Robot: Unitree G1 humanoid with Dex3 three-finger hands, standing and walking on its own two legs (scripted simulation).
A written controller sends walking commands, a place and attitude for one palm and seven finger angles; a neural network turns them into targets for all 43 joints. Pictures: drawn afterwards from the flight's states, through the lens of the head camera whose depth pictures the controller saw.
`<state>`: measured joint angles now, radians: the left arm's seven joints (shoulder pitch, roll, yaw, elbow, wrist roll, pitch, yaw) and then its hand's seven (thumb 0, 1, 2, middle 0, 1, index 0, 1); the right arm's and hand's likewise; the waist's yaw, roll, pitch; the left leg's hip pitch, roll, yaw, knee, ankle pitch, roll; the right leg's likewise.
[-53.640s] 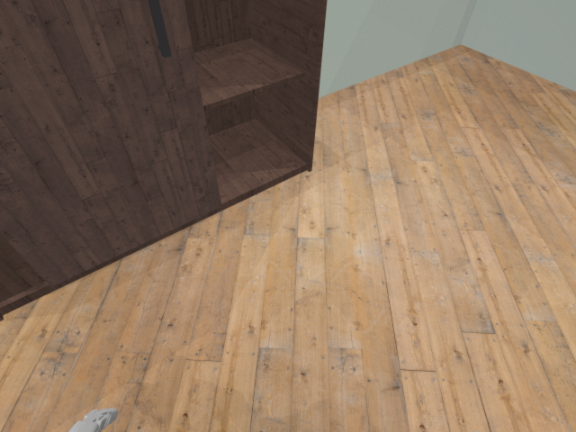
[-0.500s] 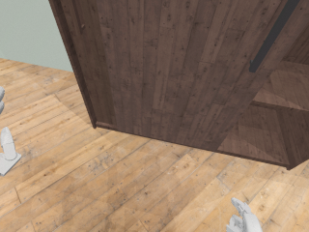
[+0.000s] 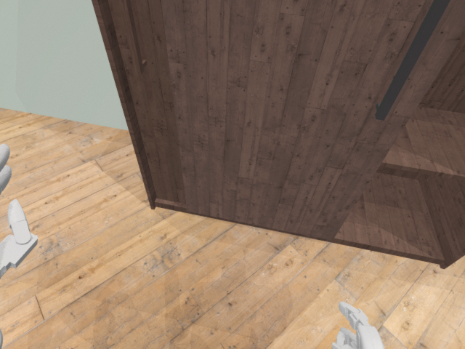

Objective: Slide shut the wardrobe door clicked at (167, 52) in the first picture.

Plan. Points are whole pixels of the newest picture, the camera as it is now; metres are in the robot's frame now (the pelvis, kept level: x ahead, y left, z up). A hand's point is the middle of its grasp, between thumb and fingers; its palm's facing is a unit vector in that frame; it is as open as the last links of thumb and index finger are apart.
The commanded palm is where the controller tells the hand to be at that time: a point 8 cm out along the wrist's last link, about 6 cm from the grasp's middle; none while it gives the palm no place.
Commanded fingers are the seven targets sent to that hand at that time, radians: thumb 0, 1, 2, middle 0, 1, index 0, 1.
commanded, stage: stop stepping back and stand still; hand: left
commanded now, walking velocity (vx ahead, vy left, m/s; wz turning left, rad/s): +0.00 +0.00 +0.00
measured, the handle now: (407, 58) +0.75 -0.35 +0.18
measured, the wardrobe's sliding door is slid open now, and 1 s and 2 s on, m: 0.53 0.53 0.53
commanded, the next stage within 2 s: let the arm hang, fingers relaxed in 0.26 s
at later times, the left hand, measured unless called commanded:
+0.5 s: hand (95, 293) +0.20 +0.25 -0.02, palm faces +0.14 -0.88 -0.45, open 7.4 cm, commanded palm none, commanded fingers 0.00 0.90 0.90 -0.20 -0.30 -0.20 -0.30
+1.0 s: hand out of the picture -0.01 +0.19 -0.17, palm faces +0.01 -0.96 -0.27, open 7.3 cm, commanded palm none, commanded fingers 0.00 0.90 0.90 -0.20 -0.30 -0.20 -0.30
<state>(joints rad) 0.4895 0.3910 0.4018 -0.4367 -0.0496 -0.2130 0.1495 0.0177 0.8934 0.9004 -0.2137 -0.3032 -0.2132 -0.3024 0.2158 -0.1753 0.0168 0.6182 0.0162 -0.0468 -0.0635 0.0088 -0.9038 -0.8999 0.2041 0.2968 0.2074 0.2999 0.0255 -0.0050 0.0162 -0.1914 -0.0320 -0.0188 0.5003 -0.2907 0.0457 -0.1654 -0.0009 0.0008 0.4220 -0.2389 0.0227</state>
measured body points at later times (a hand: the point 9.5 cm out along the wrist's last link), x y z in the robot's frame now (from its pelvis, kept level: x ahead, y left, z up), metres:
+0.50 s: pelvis -0.01 +0.00 -0.01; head +0.00 -0.02 +0.44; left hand +0.19 +0.30 +0.01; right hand +0.14 -0.25 -0.12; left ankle -0.01 +0.09 -0.74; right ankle -0.01 -0.14 -0.74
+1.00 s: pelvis -0.01 -0.01 +0.00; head +0.00 -0.02 +0.45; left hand -0.01 +0.24 -0.15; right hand +0.00 -0.25 -0.16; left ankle -0.01 +0.09 -0.74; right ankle -0.01 -0.14 -0.74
